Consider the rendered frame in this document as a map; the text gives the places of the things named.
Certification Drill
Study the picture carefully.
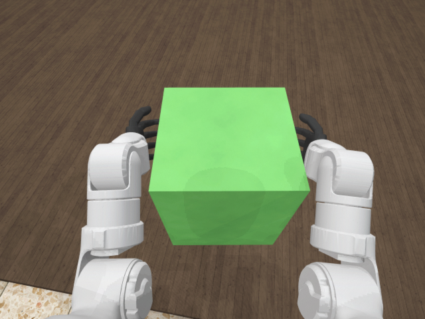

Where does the carton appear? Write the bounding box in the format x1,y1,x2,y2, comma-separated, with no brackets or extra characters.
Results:
149,88,310,245

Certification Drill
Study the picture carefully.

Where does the robot right forearm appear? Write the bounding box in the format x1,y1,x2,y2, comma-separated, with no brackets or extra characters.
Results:
304,140,383,313

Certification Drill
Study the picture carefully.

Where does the robot left forearm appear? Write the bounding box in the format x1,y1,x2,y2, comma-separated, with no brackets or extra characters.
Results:
71,132,150,306

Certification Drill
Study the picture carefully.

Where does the robot right hand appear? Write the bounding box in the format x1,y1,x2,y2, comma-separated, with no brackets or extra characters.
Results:
295,114,327,164

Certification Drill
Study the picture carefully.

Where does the right robot upper arm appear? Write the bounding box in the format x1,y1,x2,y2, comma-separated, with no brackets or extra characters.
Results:
297,262,383,319

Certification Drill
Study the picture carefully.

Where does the robot left hand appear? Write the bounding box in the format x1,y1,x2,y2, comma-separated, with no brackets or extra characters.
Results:
126,106,159,160

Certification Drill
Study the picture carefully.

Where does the left robot upper arm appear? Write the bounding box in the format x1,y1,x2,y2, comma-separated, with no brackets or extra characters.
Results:
45,259,153,319

